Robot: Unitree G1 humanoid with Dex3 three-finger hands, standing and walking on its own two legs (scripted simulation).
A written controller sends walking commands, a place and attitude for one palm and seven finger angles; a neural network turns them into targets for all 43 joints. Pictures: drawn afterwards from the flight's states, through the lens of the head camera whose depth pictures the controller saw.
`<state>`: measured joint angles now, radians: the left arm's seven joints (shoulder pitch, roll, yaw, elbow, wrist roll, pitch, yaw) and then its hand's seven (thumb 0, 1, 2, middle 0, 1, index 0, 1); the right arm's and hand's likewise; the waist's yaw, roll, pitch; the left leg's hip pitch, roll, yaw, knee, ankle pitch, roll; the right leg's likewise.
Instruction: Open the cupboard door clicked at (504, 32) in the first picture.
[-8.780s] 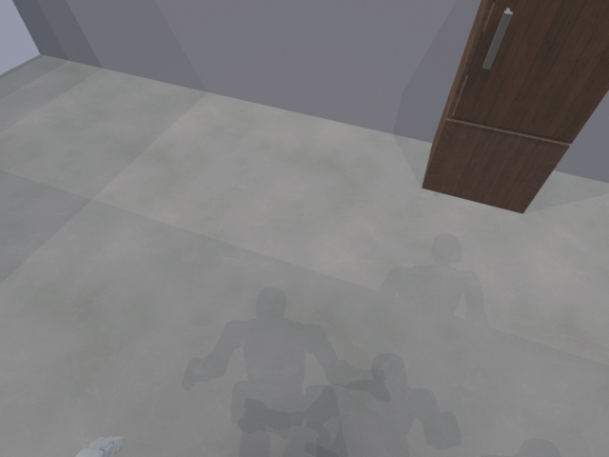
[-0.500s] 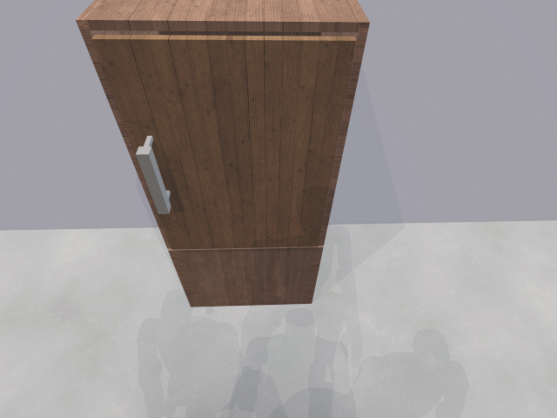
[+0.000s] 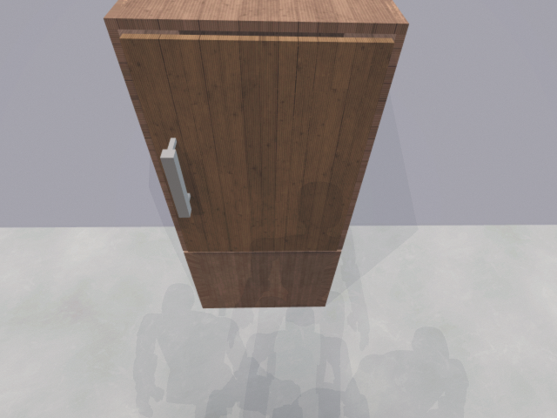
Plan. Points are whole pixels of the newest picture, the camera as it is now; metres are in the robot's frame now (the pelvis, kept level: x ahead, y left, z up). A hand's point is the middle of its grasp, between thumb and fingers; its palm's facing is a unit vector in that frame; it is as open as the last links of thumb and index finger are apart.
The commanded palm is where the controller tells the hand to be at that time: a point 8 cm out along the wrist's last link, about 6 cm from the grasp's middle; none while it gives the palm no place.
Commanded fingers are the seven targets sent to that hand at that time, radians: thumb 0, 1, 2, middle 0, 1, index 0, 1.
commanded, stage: look again from close up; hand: left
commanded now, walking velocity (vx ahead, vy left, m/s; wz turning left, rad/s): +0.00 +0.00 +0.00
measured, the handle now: (179, 179) +0.56 +0.25 -0.03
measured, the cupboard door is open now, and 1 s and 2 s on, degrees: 0 0 0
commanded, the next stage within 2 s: raise the hand with hooked fingers in 0.06 s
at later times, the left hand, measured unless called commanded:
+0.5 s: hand (166, 383) +0.17 +0.17 -0.04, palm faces +0.07 -1.00 -0.05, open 8.2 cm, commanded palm +0.13 +0.25 -0.06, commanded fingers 0.00 0.48 0.72 -0.23 -0.57 -0.23 -0.57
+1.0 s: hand (141, 365) +0.20 +0.21 -0.04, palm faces +0.09 -0.99 -0.05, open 11.1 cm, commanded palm +0.16 +0.26 -0.04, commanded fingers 0.00 -0.10 0.47 -0.27 -0.94 -0.27 -0.94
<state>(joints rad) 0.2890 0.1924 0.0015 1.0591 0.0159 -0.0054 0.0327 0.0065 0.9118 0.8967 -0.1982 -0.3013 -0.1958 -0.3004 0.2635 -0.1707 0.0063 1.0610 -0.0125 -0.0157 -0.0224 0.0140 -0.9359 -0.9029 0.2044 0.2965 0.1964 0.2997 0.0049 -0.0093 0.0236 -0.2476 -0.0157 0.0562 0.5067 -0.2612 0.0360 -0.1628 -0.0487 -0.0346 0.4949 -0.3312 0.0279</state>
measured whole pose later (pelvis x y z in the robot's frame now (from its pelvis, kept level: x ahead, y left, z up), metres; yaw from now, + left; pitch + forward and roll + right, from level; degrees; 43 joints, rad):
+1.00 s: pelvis -0.05 -0.04 -0.08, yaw +0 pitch +15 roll -2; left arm 0.23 0.30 0.37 0.24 -0.37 -0.40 -0.39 0.01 0.12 0.56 -0.26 -0.80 -0.25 -0.80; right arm 0.29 -0.23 -0.02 0.64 0.03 -0.22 -0.07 0.01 -0.90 -0.90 0.21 0.30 0.20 0.30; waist -0.02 0.03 -0.14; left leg -0.95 0.06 -0.01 1.12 -0.44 -0.02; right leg -0.85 0.02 -0.08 1.12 -0.54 -0.03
